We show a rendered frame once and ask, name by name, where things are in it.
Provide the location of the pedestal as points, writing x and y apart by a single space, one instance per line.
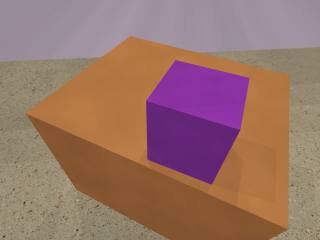
95 125

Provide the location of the carton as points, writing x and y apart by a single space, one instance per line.
193 117

